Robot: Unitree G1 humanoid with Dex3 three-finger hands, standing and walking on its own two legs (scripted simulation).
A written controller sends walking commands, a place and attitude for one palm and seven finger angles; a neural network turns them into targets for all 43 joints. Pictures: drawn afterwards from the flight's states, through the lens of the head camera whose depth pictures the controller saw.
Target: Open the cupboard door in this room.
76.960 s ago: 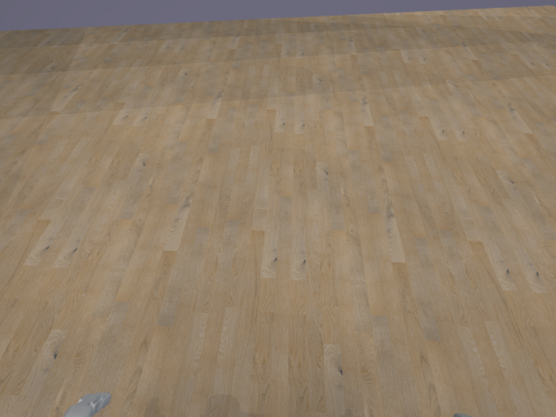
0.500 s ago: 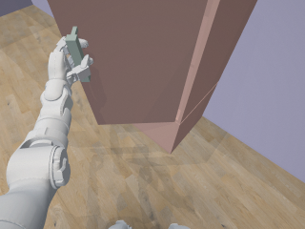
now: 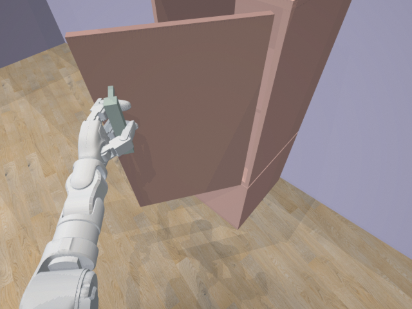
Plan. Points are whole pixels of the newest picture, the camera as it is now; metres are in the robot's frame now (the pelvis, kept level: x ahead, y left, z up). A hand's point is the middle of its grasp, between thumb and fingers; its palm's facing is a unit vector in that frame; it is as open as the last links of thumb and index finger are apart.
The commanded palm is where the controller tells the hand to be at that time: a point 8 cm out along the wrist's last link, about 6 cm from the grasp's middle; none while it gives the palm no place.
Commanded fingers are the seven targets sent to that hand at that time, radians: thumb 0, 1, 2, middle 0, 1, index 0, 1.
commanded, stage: pull the door open along its arc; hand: left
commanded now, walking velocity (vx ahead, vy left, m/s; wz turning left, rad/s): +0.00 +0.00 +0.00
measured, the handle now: (120, 120) +0.48 +0.17 +0.11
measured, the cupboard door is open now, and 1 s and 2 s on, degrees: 55 86 89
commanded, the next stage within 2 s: open thumb and fingers to let go in 0.74 s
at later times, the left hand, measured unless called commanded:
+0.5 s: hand (168, 181) +0.31 +0.06 +0.12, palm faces +0.43 -0.90 +0.00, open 6.5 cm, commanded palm +0.25 +0.10 +0.11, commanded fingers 0.00 0.90 0.90 -0.40 -1.35 -0.40 -1.35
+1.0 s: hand (183, 193) +0.29 +0.03 +0.12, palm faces +0.40 -0.92 -0.02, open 6.5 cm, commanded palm +0.24 +0.07 +0.11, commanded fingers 0.00 0.27 0.63 -0.35 -1.28 -0.35 -1.28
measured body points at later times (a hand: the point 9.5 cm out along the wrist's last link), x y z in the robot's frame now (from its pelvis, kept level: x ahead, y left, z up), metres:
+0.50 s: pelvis +0.00 -0.03 +0.01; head -0.02 -0.05 +0.46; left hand +0.28 +0.11 +0.12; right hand +0.20 -0.22 -0.08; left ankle +0.01 +0.09 -0.71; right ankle -0.03 -0.09 -0.71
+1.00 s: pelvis -0.01 -0.04 +0.01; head -0.02 -0.07 +0.46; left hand +0.26 +0.08 +0.12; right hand +0.20 -0.23 -0.09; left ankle +0.01 +0.09 -0.71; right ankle -0.03 -0.09 -0.71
